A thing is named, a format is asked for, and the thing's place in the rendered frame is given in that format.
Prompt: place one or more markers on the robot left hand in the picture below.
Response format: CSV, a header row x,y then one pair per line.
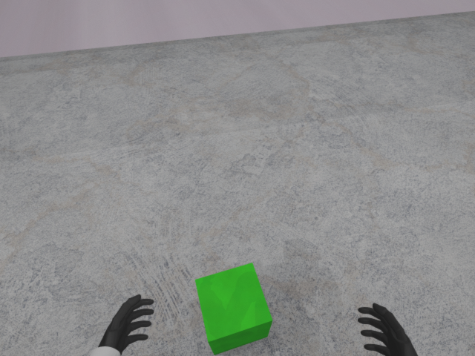
x,y
116,335

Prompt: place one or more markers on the carton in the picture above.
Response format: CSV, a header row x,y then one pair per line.
x,y
234,308

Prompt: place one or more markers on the robot right hand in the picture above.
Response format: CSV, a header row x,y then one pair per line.
x,y
397,343

